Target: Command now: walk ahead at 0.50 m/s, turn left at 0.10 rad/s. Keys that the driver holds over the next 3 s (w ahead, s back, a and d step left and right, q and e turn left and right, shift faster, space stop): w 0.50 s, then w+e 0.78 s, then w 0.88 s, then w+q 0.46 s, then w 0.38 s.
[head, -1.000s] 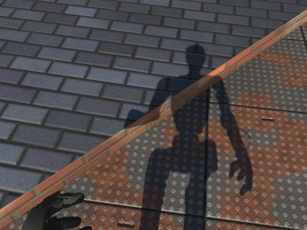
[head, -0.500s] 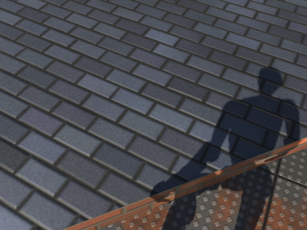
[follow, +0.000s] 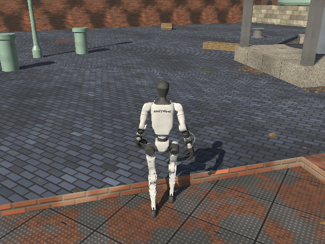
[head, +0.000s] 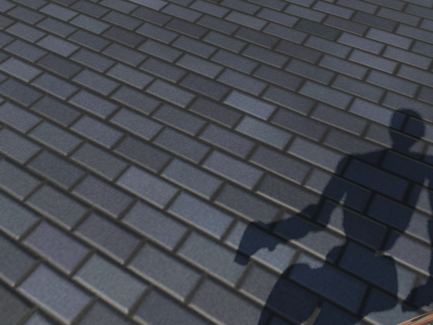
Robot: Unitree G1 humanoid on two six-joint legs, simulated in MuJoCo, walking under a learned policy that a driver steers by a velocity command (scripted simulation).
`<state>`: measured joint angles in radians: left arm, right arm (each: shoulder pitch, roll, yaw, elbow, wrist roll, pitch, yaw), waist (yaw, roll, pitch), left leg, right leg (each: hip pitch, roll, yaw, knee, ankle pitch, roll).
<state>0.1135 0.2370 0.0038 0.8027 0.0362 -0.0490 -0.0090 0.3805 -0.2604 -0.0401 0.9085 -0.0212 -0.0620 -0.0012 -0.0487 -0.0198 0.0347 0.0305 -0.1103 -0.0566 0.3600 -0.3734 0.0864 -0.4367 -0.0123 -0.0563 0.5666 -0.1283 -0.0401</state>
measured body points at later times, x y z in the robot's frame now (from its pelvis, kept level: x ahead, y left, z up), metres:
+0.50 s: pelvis +0.26 +0.01 +0.02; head +0.30 +0.00 +0.47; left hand +0.13 +0.22 -0.11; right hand +0.52 -0.12 -0.05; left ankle +0.39 +0.08 -0.59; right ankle +0.10 -0.09 -0.72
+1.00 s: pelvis +0.53 +0.03 +0.14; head +0.55 +0.04 +0.59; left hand +0.78 +0.19 +0.04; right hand +0.47 -0.23 +0.01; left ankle +0.39 +0.09 -0.59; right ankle +0.68 -0.12 -0.55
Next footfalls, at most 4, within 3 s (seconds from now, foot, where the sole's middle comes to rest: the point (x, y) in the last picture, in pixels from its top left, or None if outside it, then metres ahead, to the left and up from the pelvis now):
0.02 right None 0.14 -0.09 -0.77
0.50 left None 0.43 0.09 -0.63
1.10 right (248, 233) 0.71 -0.10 -0.63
1.52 left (210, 148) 1.06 0.00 -0.63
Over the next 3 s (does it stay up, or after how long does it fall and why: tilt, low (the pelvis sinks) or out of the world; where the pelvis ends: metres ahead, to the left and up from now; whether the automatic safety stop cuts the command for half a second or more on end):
stays up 1.58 -0.34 0.15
